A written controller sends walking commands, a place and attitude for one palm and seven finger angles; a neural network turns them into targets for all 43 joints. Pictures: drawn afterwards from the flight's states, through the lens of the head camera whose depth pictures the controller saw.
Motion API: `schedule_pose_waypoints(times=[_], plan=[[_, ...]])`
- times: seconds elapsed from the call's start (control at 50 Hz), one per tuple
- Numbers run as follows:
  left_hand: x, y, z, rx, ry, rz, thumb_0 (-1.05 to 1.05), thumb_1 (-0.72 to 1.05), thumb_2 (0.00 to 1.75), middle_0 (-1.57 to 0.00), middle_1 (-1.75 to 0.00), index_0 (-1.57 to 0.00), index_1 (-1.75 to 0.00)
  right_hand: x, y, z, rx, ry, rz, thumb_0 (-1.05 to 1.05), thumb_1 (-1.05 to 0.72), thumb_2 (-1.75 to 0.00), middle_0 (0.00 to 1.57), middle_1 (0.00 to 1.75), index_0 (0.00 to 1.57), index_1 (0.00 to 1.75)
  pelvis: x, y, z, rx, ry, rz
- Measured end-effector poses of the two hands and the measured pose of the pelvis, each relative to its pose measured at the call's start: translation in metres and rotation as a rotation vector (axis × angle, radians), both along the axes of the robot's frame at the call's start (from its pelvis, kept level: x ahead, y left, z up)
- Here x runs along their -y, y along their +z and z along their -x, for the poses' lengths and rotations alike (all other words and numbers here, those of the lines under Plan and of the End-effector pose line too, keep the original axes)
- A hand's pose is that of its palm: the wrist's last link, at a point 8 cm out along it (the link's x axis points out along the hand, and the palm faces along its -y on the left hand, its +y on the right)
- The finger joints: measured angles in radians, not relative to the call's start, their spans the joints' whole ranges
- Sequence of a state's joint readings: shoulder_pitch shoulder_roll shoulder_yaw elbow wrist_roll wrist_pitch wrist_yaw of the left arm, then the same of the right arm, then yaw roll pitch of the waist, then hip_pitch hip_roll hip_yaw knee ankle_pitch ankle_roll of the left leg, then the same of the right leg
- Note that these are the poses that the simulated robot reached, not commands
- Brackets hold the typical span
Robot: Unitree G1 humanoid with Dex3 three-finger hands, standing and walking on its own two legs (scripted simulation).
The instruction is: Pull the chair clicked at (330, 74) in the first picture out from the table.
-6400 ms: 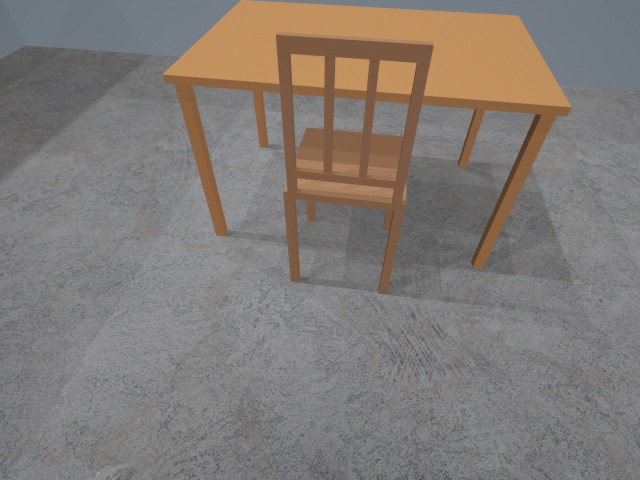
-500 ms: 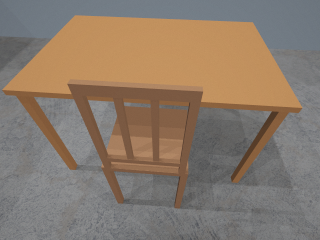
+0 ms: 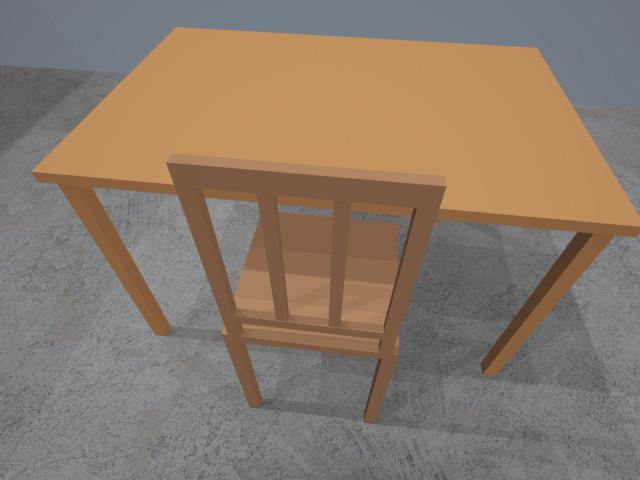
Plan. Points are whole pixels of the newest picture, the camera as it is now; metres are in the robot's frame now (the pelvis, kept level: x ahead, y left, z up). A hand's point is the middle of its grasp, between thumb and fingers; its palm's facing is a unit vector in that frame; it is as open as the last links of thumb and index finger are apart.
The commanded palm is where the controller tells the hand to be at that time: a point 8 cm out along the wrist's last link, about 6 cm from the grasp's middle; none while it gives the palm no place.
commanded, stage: come to a stop and stand still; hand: left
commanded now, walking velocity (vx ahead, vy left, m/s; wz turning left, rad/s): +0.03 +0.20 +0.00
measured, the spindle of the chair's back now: (276, 265) +0.44 +0.12 -0.04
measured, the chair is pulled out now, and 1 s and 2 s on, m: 0.00 0.00 0.00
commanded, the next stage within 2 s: none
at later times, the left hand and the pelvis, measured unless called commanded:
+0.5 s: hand out of the picture +0.04 +0.21 -0.16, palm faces +0.00 -0.97 -0.23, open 7.2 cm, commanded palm none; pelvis +0.02 +0.03 +0.01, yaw -1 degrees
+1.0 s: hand out of the picture -0.01 +0.14 -0.16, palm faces +0.05 -0.99 -0.15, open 7.4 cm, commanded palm none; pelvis +0.03 +0.00 +0.02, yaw +0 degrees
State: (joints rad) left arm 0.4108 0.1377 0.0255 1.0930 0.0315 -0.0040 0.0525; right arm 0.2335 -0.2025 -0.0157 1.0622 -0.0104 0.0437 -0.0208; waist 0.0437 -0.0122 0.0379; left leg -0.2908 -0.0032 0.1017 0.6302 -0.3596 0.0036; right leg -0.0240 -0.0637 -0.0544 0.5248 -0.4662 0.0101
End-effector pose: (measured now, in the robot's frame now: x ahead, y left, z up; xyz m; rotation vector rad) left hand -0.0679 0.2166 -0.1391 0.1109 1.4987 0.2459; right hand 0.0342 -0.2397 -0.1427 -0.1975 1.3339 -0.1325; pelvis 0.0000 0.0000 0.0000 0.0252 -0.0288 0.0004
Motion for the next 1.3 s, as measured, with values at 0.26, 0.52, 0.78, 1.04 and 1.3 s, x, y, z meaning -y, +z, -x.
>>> schedule_pose_waypoints(times=[0.26,0.52,0.78,1.04,1.3], plan=[[-0.063,0.012,-0.086,0.148,-0.102,-0.052,0.0,0.91,0.9,-0.2,-0.3,-0.2,-0.3,-0.053,0.004,-0.009,0.056,-0.01,-0.04,0.01,-0.92,-0.9,0.2,0.3,0.2,0.3,-0.037,0.006,-0.001,-0.02,-0.013,-0.023],[-0.034,0.015,-0.101,0.142,-0.131,-0.008,0.0,0.94,0.9,-0.2,-0.3,-0.2,-0.3,-0.059,0.005,0.028,-0.064,-0.087,-0.077,0.01,-0.93,-0.9,0.2,0.3,0.2,0.3,-0.027,0.015,-0.023,-0.01,-0.01,0.007],[0.004,0.011,-0.065,0.058,-0.08,0.066,0.0,0.92,0.9,-0.2,-0.3,-0.2,-0.3,-0.052,0.01,0.04,-0.128,-0.073,-0.079,0.01,-0.91,-0.9,0.2,0.3,0.2,0.3,-0.014,0.018,-0.028,-0.002,0.001,0.01],[0.02,0.012,-0.05,0.044,-0.068,0.068,0.0,0.9,0.9,-0.2,-0.3,-0.2,-0.3,-0.038,0.005,0.024,-0.085,-0.048,-0.081,0.02,-0.92,-0.9,0.2,0.3,0.2,0.3,-0.001,0.016,-0.026,-0.014,0.013,0.002],[-0.005,0.018,-0.095,0.132,-0.098,-0.037,0.0,0.9,0.9,-0.2,-0.3,-0.2,-0.3,-0.014,-0.002,-0.006,-0.018,-0.043,-0.071,0.01,-0.92,-0.9,0.2,0.3,0.2,0.3,0.006,0.01,-0.029,-0.045,0.025,0.017]])
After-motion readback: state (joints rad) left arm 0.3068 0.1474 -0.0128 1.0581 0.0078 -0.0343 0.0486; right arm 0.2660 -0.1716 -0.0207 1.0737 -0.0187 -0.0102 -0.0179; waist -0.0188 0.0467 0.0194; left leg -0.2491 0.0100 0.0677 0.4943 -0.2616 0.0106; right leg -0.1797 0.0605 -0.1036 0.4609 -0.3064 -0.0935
